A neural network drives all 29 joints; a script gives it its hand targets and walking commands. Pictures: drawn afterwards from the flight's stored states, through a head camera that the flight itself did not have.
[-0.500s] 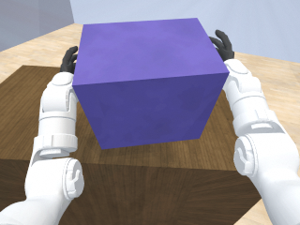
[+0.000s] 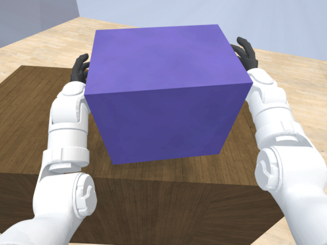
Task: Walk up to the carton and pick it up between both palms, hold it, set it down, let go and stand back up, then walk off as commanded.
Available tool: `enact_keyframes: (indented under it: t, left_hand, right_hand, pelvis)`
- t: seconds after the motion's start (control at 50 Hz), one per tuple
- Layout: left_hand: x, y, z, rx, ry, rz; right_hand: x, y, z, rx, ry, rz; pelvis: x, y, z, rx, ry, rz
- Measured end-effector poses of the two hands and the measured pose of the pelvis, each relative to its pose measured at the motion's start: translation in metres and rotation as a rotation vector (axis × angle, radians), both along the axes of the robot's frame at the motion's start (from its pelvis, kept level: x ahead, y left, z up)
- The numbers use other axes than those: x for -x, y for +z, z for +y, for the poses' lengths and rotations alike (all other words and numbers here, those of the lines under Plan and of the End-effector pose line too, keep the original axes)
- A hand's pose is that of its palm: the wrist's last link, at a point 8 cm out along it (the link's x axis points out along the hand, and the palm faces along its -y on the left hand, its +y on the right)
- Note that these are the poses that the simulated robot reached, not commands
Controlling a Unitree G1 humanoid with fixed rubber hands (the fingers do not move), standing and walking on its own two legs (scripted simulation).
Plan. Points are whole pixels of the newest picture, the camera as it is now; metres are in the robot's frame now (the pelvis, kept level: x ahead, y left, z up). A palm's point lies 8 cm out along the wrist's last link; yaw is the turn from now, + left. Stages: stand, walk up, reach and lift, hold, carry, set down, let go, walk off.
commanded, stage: set down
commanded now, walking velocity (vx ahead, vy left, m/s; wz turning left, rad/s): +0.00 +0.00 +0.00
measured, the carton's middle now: (163, 97) +0.42 +0.01 +0.18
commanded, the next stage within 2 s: none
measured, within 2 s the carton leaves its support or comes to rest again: neither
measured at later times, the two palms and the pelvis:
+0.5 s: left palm (86, 89) +0.39 +0.19 +0.21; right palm (249, 77) +0.42 -0.19 +0.25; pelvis +0.00 +0.00 +0.00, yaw +0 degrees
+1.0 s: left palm (96, 97) +0.41 +0.18 +0.18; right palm (247, 87) +0.44 -0.20 +0.21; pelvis +0.01 +0.00 +0.00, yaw +0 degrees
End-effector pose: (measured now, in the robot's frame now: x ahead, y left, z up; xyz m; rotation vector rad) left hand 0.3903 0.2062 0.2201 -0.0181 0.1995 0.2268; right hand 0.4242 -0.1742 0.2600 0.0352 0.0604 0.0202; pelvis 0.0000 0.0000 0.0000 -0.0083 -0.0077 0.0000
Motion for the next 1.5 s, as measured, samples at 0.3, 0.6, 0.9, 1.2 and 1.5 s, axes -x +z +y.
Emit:
enact_keyframes:
  t: [0.3, 0.6, 0.9, 1.2, 1.5]
  left_hand:
    - [-0.002, -0.007, -0.007, -0.009, 0.007, 0.018]
    - [-0.001, -0.011, -0.013, 0.013, 0.012, 0.018]
    - [-0.012, -0.035, -0.023, 0.022, 0.02, 0.051]
    - [-0.019, -0.05, -0.027, 0.029, 0.053, 0.076]
    - [-0.031, -0.078, -0.028, 0.037, 0.074, 0.094]
  right_hand:
    - [-0.003, -0.014, -0.008, -0.017, 0.002, 0.018]
    - [-0.002, -0.019, -0.015, -0.007, 0.012, 0.018]
    - [-0.013, -0.045, -0.024, 0.027, 0.019, 0.048]
    - [-0.03, -0.066, -0.028, 0.008, 0.046, 0.075]
    - [-0.05, -0.091, -0.029, 0.031, 0.069, 0.092]
  pelvis:
    - [-0.003, 0.0, 0.0, 0.0, 0.0, 0.004]
    - [-0.001, 0.0, -0.001, 0.0, 0.0, 0.002]
    - [-0.007, 0.0, -0.003, -0.002, 0.0, 0.015]
    - [-0.016, 0.001, -0.008, -0.004, -0.001, 0.039]
    - [-0.022, 0.0, -0.012, -0.003, -0.003, 0.099]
